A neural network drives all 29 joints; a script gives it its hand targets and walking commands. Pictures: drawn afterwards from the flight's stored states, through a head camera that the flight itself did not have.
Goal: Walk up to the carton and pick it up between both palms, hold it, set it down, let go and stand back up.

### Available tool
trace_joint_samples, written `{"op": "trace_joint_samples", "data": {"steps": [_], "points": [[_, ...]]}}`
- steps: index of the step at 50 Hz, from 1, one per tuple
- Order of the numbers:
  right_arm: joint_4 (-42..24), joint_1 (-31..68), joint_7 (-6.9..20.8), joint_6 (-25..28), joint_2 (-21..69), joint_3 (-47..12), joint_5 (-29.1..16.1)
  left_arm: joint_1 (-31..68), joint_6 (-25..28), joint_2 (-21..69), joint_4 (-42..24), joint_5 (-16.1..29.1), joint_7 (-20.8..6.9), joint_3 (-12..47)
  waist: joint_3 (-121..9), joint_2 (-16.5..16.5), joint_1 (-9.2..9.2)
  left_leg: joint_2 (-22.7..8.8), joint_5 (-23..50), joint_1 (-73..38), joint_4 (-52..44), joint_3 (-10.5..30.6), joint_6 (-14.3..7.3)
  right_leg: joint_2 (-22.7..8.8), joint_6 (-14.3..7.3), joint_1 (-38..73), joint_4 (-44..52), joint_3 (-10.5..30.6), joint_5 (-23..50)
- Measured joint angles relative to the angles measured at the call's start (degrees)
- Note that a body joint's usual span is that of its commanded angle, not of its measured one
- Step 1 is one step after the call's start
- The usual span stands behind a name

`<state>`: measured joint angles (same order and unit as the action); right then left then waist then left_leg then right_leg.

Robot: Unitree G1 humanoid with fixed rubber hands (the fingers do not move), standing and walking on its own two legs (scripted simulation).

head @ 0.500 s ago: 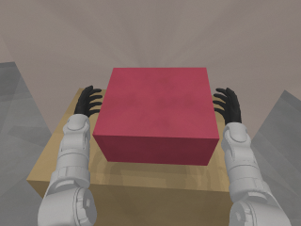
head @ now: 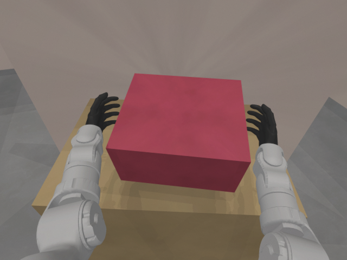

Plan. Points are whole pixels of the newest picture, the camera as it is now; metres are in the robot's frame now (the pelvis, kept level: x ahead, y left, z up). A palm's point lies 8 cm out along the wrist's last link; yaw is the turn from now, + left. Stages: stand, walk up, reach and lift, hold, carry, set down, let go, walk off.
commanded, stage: set down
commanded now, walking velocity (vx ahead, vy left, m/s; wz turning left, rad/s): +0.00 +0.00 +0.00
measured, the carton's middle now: (181, 129) +0.47 -0.02 +0.06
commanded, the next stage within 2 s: none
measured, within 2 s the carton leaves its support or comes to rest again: neither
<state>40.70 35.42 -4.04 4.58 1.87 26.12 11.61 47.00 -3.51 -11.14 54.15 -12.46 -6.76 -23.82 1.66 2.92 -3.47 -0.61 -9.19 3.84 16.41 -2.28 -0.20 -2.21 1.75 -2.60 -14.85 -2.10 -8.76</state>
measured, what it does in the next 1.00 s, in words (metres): stands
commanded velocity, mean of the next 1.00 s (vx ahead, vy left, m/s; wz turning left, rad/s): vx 0.00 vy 0.00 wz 0.00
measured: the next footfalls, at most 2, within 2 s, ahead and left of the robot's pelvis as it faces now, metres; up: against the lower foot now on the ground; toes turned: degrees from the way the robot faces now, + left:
none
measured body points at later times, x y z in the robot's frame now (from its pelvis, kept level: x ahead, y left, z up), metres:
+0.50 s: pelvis +0.02 +0.00 +0.00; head +0.04 +0.02 +0.45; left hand +0.48 +0.19 +0.12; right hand +0.40 -0.21 +0.10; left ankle +0.00 +0.11 -0.75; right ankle -0.01 -0.14 -0.75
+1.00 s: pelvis +0.01 +0.01 +0.00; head +0.05 +0.03 +0.44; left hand +0.48 +0.18 +0.10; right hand +0.39 -0.21 +0.08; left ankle +0.00 +0.11 -0.75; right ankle +0.00 -0.13 -0.75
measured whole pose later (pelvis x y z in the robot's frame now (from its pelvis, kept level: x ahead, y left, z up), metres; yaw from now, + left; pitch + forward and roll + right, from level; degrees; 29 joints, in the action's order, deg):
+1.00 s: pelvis +0.01 +0.01 +0.00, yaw -1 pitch +5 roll -1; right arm 44.2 39.5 -3.1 4.7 4.3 34.9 18.5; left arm 57.0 8.7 -16.8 74.7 -6.4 -8.4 -20.6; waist -1.0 1.9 -5.5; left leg -0.7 -11.2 15.4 21.2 -3.3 -1.1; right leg -2.6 2.4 -13.3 -17.3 -2.6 -9.2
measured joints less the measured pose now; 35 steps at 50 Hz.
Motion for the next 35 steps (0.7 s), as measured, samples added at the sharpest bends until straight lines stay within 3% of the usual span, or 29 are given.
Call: {"op": "trace_joint_samples", "data": {"steps": [12, 35], "points": [[1.2, 3.4, 2.0, -2.0, 0.7, 6.2, 4.7, 6.0, 3.7, -1.6, 8.4, 1.6, 0.2, 0.1, -0.6, -0.3, 0.12, 0.4, 0.2, 3.1, 0.3, -0.8, -0.5, -0.4, 0.4, -3.5, -0.7, 0.6, 0.2], [0.6, 1.1, -0.6, 0.0, 2.5, 3.7, 3.7, 5.5, 9.7, -3.9, 13.0, 4.6, -0.8, 1.8, -2.2, -1.1, -1.30, -0.4, -2.2, 8.5, 2.9, -0.7, -0.3, 0.0, 0.4, -8.1, -1.7, -0.4, -1.0]]}}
